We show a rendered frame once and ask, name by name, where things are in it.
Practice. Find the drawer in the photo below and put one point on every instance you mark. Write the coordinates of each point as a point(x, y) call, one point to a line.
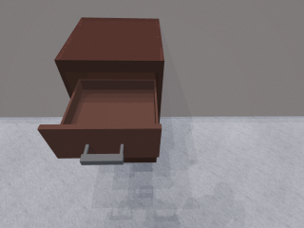
point(106, 113)

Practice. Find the handle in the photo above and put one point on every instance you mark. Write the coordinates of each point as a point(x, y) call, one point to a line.
point(102, 159)

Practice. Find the cabinet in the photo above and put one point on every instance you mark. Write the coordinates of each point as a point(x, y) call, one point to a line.
point(114, 49)

